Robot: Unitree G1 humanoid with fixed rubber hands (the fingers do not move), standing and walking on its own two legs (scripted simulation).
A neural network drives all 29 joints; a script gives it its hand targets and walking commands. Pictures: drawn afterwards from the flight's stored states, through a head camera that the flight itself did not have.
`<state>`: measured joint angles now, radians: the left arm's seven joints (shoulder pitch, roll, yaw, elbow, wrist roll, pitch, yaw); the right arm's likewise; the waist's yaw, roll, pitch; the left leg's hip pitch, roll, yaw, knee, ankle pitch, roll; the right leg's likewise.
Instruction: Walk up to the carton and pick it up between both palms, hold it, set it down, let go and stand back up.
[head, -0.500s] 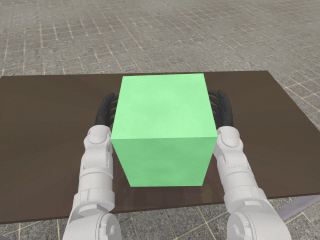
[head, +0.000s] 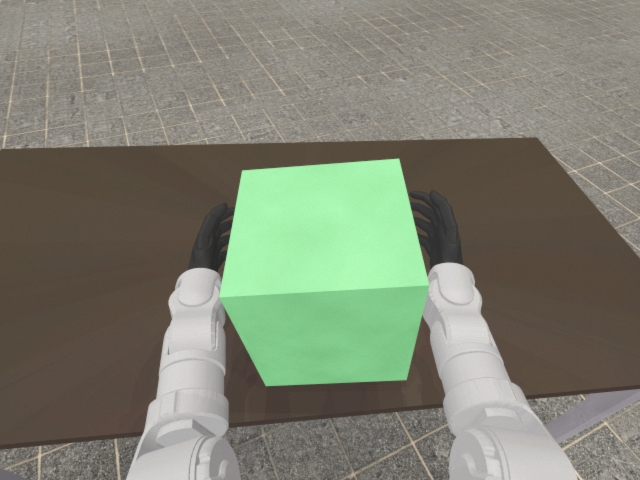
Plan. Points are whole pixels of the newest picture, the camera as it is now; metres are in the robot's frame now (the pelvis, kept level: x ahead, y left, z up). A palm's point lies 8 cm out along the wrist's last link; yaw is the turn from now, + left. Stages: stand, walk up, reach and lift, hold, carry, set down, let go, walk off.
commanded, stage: set down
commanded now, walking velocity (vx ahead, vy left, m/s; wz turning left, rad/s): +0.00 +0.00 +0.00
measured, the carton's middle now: (328, 280) +0.39 +0.03 +0.03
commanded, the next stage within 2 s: none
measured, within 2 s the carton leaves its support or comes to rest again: rests again in 1.94 s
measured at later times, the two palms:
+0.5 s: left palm (208, 275) +0.36 +0.19 +0.06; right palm (440, 261) +0.39 -0.11 +0.09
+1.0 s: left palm (210, 284) +0.36 +0.19 +0.04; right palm (434, 267) +0.39 -0.11 +0.07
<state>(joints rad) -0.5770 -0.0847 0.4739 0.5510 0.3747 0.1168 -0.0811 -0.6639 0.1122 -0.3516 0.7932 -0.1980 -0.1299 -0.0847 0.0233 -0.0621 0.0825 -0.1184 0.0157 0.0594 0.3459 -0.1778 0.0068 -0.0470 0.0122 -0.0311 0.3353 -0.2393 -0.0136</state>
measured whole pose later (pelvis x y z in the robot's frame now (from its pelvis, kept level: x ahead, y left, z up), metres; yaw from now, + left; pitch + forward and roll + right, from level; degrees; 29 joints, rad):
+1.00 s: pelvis +0.01 +0.00 +0.00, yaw +0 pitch -2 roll +0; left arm -0.53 -0.09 0.54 0.68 0.40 -0.08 -0.08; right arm -0.63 0.15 -0.42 0.85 -0.30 -0.23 -0.06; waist 0.03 -0.06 0.09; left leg -0.12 0.02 0.06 0.35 -0.19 0.01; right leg -0.05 0.01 -0.03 0.34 -0.25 -0.01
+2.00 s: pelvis +0.03 +0.01 +0.00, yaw +0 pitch +8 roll +0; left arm -0.65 0.14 0.29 1.11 0.09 -0.32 0.04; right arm -0.64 -0.06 0.02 1.15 0.13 -0.38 -0.13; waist 0.03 -0.04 -0.08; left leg -0.33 0.02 0.06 0.40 -0.21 0.01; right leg -0.23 0.01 -0.03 0.34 -0.24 -0.01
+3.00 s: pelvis -0.02 +0.02 +0.00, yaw +0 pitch +5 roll -1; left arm -0.08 0.18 0.05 0.70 -0.12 -0.34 0.01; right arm -0.19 -0.13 0.07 0.94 0.24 -0.41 -0.03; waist 0.04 -0.03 -0.12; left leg -0.34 0.02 0.05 0.42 -0.16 0.00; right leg -0.25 0.01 -0.03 0.37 -0.20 -0.01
